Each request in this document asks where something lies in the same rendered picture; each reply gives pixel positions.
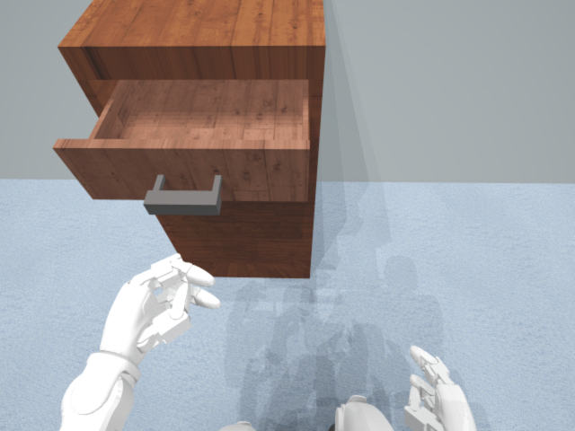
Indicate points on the robot right hand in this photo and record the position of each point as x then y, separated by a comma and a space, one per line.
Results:
445, 407

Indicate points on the cabinet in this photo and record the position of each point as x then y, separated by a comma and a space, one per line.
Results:
214, 40

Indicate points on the robot right thigh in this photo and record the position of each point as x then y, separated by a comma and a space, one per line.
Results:
359, 416

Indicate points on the robot left forearm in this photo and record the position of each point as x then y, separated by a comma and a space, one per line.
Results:
101, 398

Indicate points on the robot right shin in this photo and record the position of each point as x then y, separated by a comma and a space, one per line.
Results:
356, 398

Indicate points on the robot left hand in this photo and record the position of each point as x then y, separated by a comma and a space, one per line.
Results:
126, 330

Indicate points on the handle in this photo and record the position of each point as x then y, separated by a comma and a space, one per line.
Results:
183, 202

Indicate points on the drawer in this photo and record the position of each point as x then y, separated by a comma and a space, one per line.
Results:
254, 133

